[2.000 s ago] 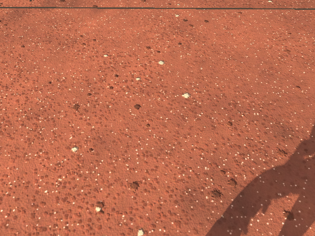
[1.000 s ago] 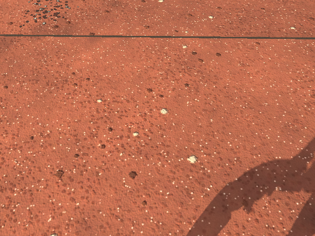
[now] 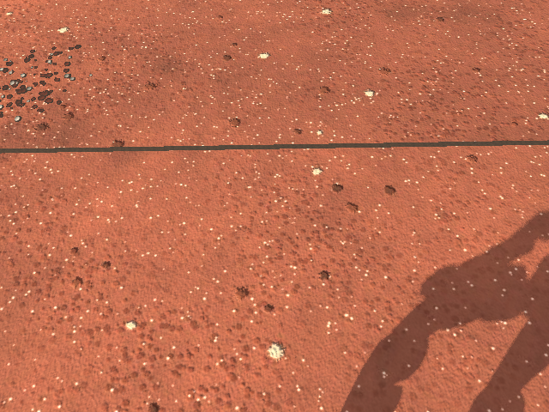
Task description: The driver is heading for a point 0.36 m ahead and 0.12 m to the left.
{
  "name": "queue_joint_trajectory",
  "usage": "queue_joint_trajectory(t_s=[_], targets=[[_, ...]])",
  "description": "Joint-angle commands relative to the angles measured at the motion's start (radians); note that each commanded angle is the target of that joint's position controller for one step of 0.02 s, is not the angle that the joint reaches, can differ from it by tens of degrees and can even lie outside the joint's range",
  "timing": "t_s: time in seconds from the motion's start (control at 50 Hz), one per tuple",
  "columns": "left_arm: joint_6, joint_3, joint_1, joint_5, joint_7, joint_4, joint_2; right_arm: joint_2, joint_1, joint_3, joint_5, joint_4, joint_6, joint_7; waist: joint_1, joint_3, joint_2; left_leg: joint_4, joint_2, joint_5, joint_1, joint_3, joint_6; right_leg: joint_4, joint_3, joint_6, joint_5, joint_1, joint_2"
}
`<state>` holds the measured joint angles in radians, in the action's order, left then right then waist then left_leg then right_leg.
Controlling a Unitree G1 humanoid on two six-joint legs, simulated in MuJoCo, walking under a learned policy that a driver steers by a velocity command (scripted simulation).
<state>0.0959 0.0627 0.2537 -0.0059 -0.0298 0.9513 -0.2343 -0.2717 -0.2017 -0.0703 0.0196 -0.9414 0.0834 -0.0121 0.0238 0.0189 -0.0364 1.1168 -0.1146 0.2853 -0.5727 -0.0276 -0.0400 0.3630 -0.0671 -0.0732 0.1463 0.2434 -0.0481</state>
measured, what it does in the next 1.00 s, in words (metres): walks ahead: left foot, then right foot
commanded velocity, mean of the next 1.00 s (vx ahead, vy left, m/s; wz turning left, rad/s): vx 0.24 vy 0.00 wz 0.08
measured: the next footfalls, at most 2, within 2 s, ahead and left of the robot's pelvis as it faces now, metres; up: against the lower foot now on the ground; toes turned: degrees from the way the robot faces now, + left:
left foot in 0.34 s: +0.37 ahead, +0.16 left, +0.00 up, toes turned +7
right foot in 0.76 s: +0.42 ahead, -0.07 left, +0.00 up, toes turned +5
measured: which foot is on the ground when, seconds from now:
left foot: up 0.00-0.32, down 0.34-1.00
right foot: down 0.00-0.34, up 0.36-0.74, down 0.76-1.00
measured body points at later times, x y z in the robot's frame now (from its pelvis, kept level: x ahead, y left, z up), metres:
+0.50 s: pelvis +0.26 +0.08 -0.01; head +0.30 +0.09 +0.44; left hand +0.30 +0.35 -0.15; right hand +0.41 -0.17 -0.13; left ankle +0.33 +0.16 -0.74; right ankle +0.19 -0.08 -0.65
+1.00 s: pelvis +0.36 +0.06 -0.01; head +0.37 +0.06 +0.44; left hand +0.40 +0.33 -0.14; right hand +0.47 -0.18 -0.15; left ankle +0.34 +0.16 -0.74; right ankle +0.38 -0.08 -0.74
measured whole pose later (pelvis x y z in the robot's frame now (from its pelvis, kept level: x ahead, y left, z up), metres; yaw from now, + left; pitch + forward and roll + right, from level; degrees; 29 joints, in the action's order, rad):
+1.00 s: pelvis +0.36 +0.06 -0.01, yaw +6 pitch +0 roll +1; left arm 0.02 0.06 0.16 0.00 0.03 1.04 -0.22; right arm -0.23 -0.15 -0.04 -0.01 -0.99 0.00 -0.02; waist 0.01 0.02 -0.01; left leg 0.48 0.03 0.27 -0.21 0.04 -0.04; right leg 0.51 0.01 0.03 0.25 0.26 0.05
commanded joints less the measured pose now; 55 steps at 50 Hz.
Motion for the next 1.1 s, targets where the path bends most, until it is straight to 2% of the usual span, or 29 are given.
queue_joint_trajectory(t_s=[0.02, 0.06, 0.14, 0.24, 0.26, 0.28, 0.3, 0.32, 0.34, 0.36, 0.38, 0.4, 0.42, 0.44, 0.46, 0.5, 0.54, 0.58, 0.62, 0.7, 0.74, 0.76, 0.78, 0.8, 0.82, 0.84, 0.86, 0.92, 1.1], targets=[[0.019, 0.027, -0.01, 0.001, 0.016, -0.043, -0.143, -0.049, -0.026, -0.015, -0.011, 0.046, -0.01, -0.006, -0.037, -0.018, 0.095, -0.105, -0.053, -0.123, -0.097, -0.029, 0.022, -0.239, 0.235, -0.173, -0.139, -0.052, 0.275], [0.014, 0.027, 0.02, 0.004, 0.027, -0.032, -0.149, -0.045, 0.041, -0.015, -0.016, 0.068, -0.008, -0.003, -0.021, -0.003, 0.089, -0.226, -0.049, -0.236, -0.132, -0.024, 0.035, -0.248, 0.199, -0.159, -0.157, -0.079, 0.263], [0.008, 0.027, 0.071, 0.013, 0.037, -0.014, -0.161, -0.023, 0.164, -0.003, -0.007, 0.099, 0.0, 0.012, 0.018, 0.025, 0.098, -0.451, -0.006, -0.395, -0.092, 0.02, 0.035, -0.259, 0.117, -0.124, -0.141, -0.113, 0.236], [-0.007, 0.036, 0.132, 0.014, 0.042, 0.027, -0.167, -0.03, 0.267, 0.008, 0.006, 0.149, 0.0, 0.044, 0.049, 0.065, 0.092, -0.545, 0.017, -0.33, -0.135, 0.022, -0.009, -0.213, 0.063, -0.104, -0.169, -0.291, 0.308], [-0.013, 0.039, 0.127, 0.015, 0.045, 0.028, -0.172, -0.037, 0.273, 0.007, 0.008, 0.16, 0.001, 0.051, 0.043, 0.066, 0.095, -0.553, 0.024, -0.286, -0.135, 0.024, -0.025, -0.189, 0.052, -0.094, -0.21, -0.324, 0.324], [-0.02, 0.04, 0.108, 0.015, 0.047, 0.027, -0.174, -0.045, 0.263, 0.004, 0.002, 0.166, 0.003, 0.057, 0.025, 0.065, 0.1, -0.574, 0.04, -0.241, -0.096, 0.035, -0.04, -0.136, 0.039, -0.081, -0.35, -0.332, 0.322], [-0.027, 0.041, 0.089, 0.015, 0.05, 0.022, -0.184, -0.065, 0.213, -0.005, -0.007, 0.159, 0.005, 0.059, -0.007, 0.026, 0.117, -0.583, 0.077, -0.208, -0.002, 0.064, -0.054, -0.055, 0.028, -0.065, -0.565, -0.336, 0.313], [-0.037, 0.041, 0.067, 0.018, 0.054, 0.018, -0.189, -0.092, 0.096, -0.023, -0.015, 0.128, 0.009, 0.059, -0.071, -0.047, 0.121, -0.616, 0.123, -0.243, 0.16, 0.097, -0.072, 0.09, 0.004, -0.04, -0.738, -0.326, 0.282], [-0.041, 0.033, 0.078, 0.014, 0.057, 0.012, -0.175, -0.143, -0.035, -0.046, -0.022, 0.087, 0.011, 0.054, -0.122, -0.134, 0.087, -0.64, 0.123, -0.413, 0.374, 0.081, -0.095, 0.282, -0.032, 0.002, -0.719, -0.246, 0.224], [-0.032, 0.014, 0.119, -0.02, 0.055, -0.017, -0.132, -0.236, -0.167, -0.065, -0.04, 0.064, 0.008, 0.04, -0.123, -0.284, -0.087, -0.558, -0.098, -0.797, 0.718, -0.179, -0.178, 0.621, -0.056, 0.056, -0.281, 0.024, 0.14], [-0.011, -0.023, 0.266, -0.01, 0.036, 0.014, -0.028, -0.251, -0.17, -0.055, -0.033, 0.054, 0.003, 0.044, -0.056, -0.449, -0.26, -0.634, -0.327, -0.918, 0.976, -0.564, -0.372, 0.936, 0.048, 0.102, 0.535, 0.317, -0.022], [0.002, 0.006, 0.191, 0.021, 0.029, 0.027, -0.14, -0.18, -0.184, -0.038, -0.02, 0.065, -0.005, 0.045, -0.107, -0.461, -0.104, -0.666, -0.271, -0.839, 0.908, -0.511, -0.328, 1.008, 0.177, 0.091, 0.521, 0.337, 0.029], [0.003, 0.012, 0.081, 0.044, 0.031, -0.009, -0.155, -0.148, -0.087, -0.027, -0.014, 0.079, -0.007, 0.04, -0.095, -0.302, -0.078, -0.682, -0.232, -0.829, 0.773, -0.355, -0.284, 0.989, 0.143, 0.084, 0.458, 0.407, 0.076], [-0.003, 0.012, 0.027, 0.036, 0.042, -0.015, -0.146, -0.116, -0.01, -0.015, -0.017, 0.094, -0.006, 0.038, -0.07, -0.207, 0.007, -0.717, -0.186, -0.805, 0.617, -0.264, -0.248, 0.924, 0.122, 0.087, 0.385, 0.392, 0.12], [-0.018, 0.02, 0.01, 0.022, 0.054, -0.016, -0.144, -0.085, 0.04, -0.005, -0.024, 0.098, -0.005, 0.036, -0.039, -0.153, 0.02, -0.757, -0.158, -0.771, 0.485, -0.207, -0.229, 0.859, 0.121, 0.089, 0.335, 0.338, 0.146], [-0.053, 0.019, 0.06, 0.014, 0.066, -0.005, -0.105, -0.058, 0.08, 0.005, -0.048, 0.091, -0.001, 0.038, 0.017, -0.142, -0.028, -0.81, -0.119, -0.766, 0.322, -0.132, -0.218, 0.769, 0.127, 0.093, 0.273, 0.183, 0.163], [-0.066, 0.017, 0.074, 0.01, 0.074, -0.003, -0.083, -0.073, 0.097, 0.004, -0.054, 0.082, 0.002, 0.031, 0.04, -0.142, -0.049, -0.829, -0.101, -0.797, 0.277, -0.078, -0.227, 0.659, 0.117, 0.104, 0.223, 0.145, 0.157], [-0.074, 0.015, 0.042, 0.004, 0.078, -0.009, -0.081, -0.085, 0.11, 0.003, -0.05, 0.076, -0.004, 0.019, 0.038, -0.152, -0.052, -0.836, -0.085, -0.735, 0.277, -0.048, -0.213, 0.524, 0.114, 0.11, 0.156, 0.122, 0.158], [-0.083, 0.014, -0.003, 0.005, 0.078, -0.015, -0.086, -0.096, 0.101, 0.002, -0.046, 0.066, -0.017, 0.01, 0.017, -0.154, -0.052, -0.856, -0.079, -0.588, 0.283, -0.048, -0.196, 0.426, 0.106, 0.113, 0.089, 0.093, 0.152], [-0.093, 0.019, -0.068, 0.007, 0.076, -0.02, -0.096, -0.077, 0.084, 0.013, -0.041, 0.04, -0.037, 0.002, -0.006, -0.097, -0.053, -0.871, -0.076, -0.257, 0.288, -0.088, -0.172, 0.269, 0.102, 0.107, 0.071, 0.053, 0.138], [-0.087, 0.016, -0.06, -0.008, 0.073, -0.01, -0.09, -0.055, 0.079, 0.023, -0.026, 0.027, -0.044, 0.002, 0.017, -0.068, -0.028, -0.833, -0.035, -0.113, 0.272, -0.084, -0.118, 0.089, 0.088, 0.088, -0.042, -0.035, 0.127], [-0.083, 0.019, -0.056, -0.018, 0.072, -0.007, -0.114, -0.04, 0.045, 0.028, -0.03, 0.017, -0.043, 0.004, 0.007, -0.065, 0.005, -0.804, -0.003, -0.067, 0.261, -0.079, -0.077, 0.055, 0.126, 0.077, -0.147, -0.084, 0.163], [-0.082, 0.026, -0.059, -0.014, 0.074, -0.009, -0.166, -0.039, -0.001, 0.026, -0.041, 0.011, -0.039, 0.006, -0.038, -0.063, 0.08, -0.761, 0.056, -0.012, 0.233, -0.044, -0.043, 0.077, 0.157, 0.057, -0.253, -0.118, 0.206], [-0.084, 0.034, -0.08, 0.003, 0.072, 0.006, -0.183, -0.034, -0.039, 0.023, -0.036, 0.005, -0.041, 0.006, -0.074, -0.058, 0.162, -0.764, 0.105, -0.016, 0.251, 0.002, -0.023, 0.09, 0.151, 0.035, -0.145, -0.077, 0.194], [-0.083, 0.027, -0.083, 0.007, 0.066, 0.012, -0.133, -0.044, 0.009, 0.023, -0.035, 0.008, -0.047, 0.002, -0.04, -0.045, 0.146, -0.742, 0.111, -0.041, 0.309, 0.025, -0.012, 0.066, 0.143, 0.044, -0.041, -0.01, 0.168], [-0.079, 0.02, -0.09, 0.0, 0.063, 0.017, -0.107, -0.047, 0.038, 0.021, -0.03, 0.014, -0.054, -0.002, -0.033, -0.039, 0.131, -0.726, 0.105, -0.073, 0.329, 0.026, -0.012, 0.056, 0.135, 0.058, -0.034, 0.01, 0.158], [-0.075, 0.018, -0.099, -0.005, 0.062, 0.02, -0.105, -0.043, 0.048, 0.021, -0.028, 0.012, -0.061, -0.006, -0.031, -0.039, 0.123, -0.717, 0.098, -0.115, 0.337, 0.022, -0.017, 0.059, 0.125, 0.068, -0.069, 0.005, 0.149], [-0.065, 0.017, -0.084, 0.001, 0.064, 0.043, -0.109, -0.051, 0.041, 0.017, -0.03, 0.001, -0.07, -0.006, -0.027, -0.065, 0.104, -0.699, 0.087, -0.211, 0.365, 0.016, -0.023, 0.084, 0.114, 0.066, -0.152, -0.035, 0.139], [-0.078, 0.011, -0.09, 0.005, 0.072, 0.082, -0.105, -0.05, 0.033, 0.013, -0.023, -0.044, -0.08, -0.011, -0.02, -0.059, 0.043, -0.683, 0.08, -0.284, 0.39, 0.018, -0.012, 0.104, 0.097, 0.058, -0.188, -0.066, 0.122]])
